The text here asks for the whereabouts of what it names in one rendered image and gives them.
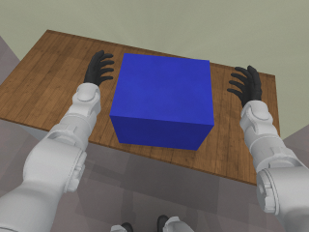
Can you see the carton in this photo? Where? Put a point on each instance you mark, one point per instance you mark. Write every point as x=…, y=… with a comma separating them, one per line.
x=163, y=101

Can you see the table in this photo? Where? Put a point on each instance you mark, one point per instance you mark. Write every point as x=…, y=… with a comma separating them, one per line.
x=38, y=93

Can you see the robot right upper arm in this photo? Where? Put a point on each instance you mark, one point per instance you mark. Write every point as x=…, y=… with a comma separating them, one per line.
x=284, y=192

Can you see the left robot shin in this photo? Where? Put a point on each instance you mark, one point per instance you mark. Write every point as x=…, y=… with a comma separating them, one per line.
x=117, y=227

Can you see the robot left hand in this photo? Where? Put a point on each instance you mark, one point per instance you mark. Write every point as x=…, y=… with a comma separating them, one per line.
x=94, y=71

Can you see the robot shin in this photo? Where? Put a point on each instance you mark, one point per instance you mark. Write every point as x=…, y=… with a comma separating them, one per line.
x=117, y=227
x=172, y=219

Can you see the right robot shin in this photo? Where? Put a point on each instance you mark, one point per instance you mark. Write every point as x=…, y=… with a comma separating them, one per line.
x=172, y=219

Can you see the robot right hand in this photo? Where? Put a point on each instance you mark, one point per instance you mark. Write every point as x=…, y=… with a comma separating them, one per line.
x=251, y=90

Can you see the right robot forearm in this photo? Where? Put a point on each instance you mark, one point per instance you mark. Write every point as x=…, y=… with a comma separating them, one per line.
x=261, y=137

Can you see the robot left upper arm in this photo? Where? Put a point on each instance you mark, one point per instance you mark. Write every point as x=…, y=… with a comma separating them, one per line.
x=55, y=168

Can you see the left robot forearm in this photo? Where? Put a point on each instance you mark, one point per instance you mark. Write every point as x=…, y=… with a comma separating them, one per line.
x=78, y=123

